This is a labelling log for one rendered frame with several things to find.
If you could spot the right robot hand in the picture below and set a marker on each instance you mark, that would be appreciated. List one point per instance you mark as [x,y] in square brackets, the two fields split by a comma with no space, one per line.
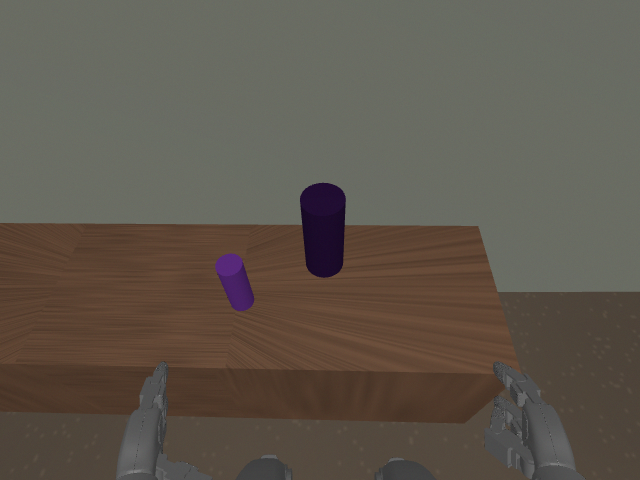
[537,437]

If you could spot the left robot hand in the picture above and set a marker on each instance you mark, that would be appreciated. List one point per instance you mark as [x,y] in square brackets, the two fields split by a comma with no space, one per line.
[141,449]

